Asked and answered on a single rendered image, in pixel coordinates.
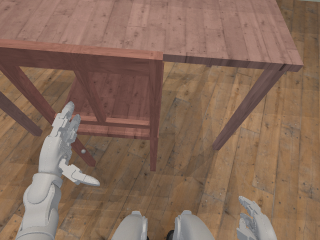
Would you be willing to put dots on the left robot hand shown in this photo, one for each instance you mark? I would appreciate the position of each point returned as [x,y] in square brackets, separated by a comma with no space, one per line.
[58,144]

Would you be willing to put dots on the table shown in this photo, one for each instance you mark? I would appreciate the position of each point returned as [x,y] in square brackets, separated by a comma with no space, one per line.
[231,33]

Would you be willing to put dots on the left robot shin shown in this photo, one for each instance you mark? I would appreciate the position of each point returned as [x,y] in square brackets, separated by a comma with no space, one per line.
[136,212]

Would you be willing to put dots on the right robot thigh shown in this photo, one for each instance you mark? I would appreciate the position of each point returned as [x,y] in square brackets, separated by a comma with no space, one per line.
[191,227]

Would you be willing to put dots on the right robot hand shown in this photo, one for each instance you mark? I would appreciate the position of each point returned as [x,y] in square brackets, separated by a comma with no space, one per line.
[259,228]

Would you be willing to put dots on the left robot forearm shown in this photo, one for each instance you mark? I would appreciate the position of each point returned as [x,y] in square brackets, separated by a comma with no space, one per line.
[41,200]

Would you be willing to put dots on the chair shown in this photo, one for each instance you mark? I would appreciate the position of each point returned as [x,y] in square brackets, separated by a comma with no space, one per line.
[116,91]

